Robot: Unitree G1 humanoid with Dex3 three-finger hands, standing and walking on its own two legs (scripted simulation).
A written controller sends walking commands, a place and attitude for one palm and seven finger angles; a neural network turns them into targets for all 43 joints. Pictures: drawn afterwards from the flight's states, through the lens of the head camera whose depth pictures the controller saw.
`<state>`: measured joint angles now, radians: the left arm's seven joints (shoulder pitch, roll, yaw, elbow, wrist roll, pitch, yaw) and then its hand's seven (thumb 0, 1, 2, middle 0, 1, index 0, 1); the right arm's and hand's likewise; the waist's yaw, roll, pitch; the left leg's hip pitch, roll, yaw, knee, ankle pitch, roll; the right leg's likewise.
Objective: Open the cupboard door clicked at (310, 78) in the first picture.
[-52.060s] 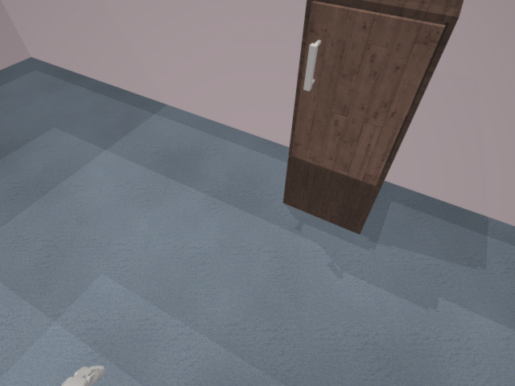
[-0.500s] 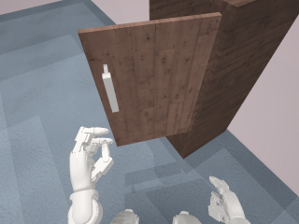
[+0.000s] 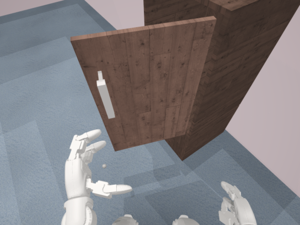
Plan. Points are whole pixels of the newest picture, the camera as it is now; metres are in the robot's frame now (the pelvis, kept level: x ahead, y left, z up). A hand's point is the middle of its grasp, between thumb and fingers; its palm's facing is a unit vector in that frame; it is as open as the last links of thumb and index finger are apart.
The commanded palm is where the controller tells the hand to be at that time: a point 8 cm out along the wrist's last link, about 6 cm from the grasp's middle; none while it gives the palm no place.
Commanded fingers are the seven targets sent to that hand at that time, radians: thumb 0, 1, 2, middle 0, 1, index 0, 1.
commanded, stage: open thumb and fingers to let go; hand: left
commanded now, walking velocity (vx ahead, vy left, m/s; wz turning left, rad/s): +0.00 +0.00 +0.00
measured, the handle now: (106, 95) +0.45 +0.16 +0.07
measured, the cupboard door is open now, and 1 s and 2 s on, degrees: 71 71 71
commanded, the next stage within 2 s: slide the hand sideways off the handle in 0.16 s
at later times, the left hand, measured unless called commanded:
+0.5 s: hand (106, 178) +0.22 +0.11 +0.07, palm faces -0.15 -0.99 -0.02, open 16.2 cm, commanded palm +0.19 +0.17 +0.06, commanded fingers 0.00 -0.50 0.30 -0.15 -0.30 -0.15 -0.30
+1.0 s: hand (76, 183) +0.21 +0.18 +0.06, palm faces +0.00 -1.00 -0.05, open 16.3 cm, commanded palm +0.18 +0.23 +0.06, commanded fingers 0.00 -0.50 0.30 -0.15 -0.30 -0.15 -0.30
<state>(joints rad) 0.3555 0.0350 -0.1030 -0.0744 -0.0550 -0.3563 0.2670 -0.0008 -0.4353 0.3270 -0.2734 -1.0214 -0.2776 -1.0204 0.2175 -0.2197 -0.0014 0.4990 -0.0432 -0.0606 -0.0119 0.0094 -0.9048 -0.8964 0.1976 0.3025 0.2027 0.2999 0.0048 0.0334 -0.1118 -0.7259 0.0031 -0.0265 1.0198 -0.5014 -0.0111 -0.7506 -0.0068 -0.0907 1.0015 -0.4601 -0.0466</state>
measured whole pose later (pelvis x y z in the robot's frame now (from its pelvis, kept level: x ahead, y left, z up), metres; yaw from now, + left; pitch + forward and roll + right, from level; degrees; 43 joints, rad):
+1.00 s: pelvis +0.00 +0.03 -0.01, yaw -1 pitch +12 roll -2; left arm 0.54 0.20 0.03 -0.24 -0.19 -0.32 -0.11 -0.01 -0.49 0.30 -0.15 -0.30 -0.16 -0.30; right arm 0.28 -0.22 0.03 0.40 0.02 -0.06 -0.04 0.01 -0.90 -0.90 0.20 0.30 0.21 0.30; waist 0.00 0.04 -0.13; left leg -0.76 0.00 -0.02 1.09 -0.54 0.02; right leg -0.77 -0.01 -0.08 1.03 -0.47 -0.01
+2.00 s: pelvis +0.00 +0.04 +0.01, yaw +0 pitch +8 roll -4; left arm 0.59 0.31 0.26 -0.30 -0.35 -0.19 -0.28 -0.01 -0.49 0.30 -0.15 -0.30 -0.16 -0.30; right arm 0.29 -0.23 0.05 0.45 0.05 -0.16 -0.07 0.01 -0.90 -0.90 0.20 0.30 0.21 0.30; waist 0.01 0.06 -0.15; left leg -0.63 0.00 -0.03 1.00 -0.50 0.04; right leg -0.61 0.00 -0.09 0.89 -0.41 0.00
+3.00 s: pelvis +0.04 +0.02 +0.07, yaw -2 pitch -3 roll -1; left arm 0.48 0.33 0.33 -0.40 -0.07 -0.06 0.12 0.02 0.86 0.88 -0.21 -0.31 -0.21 -0.30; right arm 0.20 -0.23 0.02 0.61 0.00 -0.09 -0.07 0.01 -0.90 -0.90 0.20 0.30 0.21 0.30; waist 0.07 0.07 0.01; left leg -0.08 0.00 0.02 0.43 -0.30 0.02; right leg -0.12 0.01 -0.04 0.40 -0.24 -0.01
